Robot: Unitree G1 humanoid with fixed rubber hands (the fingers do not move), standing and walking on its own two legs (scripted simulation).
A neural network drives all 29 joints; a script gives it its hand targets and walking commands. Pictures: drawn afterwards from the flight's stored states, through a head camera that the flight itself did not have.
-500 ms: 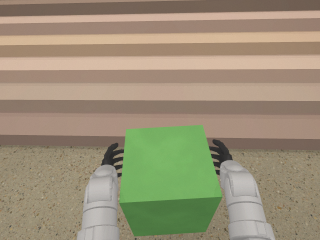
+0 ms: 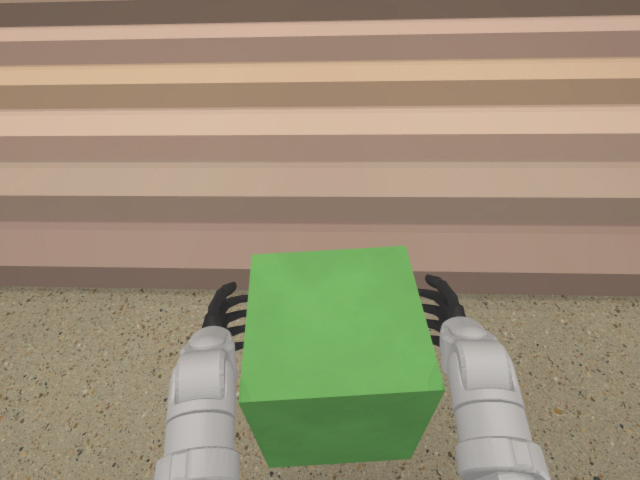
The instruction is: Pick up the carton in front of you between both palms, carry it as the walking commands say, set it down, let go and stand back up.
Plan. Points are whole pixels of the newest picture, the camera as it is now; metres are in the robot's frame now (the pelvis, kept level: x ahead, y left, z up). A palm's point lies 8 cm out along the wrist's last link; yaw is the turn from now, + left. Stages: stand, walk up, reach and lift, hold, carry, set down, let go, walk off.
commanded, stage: hold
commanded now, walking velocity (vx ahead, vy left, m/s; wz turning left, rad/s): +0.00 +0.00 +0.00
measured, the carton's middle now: (334, 361) +0.29 +0.00 -0.02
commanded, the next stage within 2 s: carry in 0.22 s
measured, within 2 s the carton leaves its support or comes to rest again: neither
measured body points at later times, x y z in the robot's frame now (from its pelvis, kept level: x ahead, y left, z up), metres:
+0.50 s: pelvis +0.06 +0.00 -0.02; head +0.01 +0.00 +0.43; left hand +0.35 +0.15 +0.06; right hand +0.35 -0.16 +0.06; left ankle +0.02 +0.14 -0.75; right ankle +0.00 -0.14 -0.75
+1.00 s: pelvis +0.30 -0.01 +0.00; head +0.30 -0.02 +0.45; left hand +0.57 +0.16 +0.08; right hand +0.59 -0.15 +0.08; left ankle +0.36 +0.12 -0.70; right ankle +0.17 -0.09 -0.75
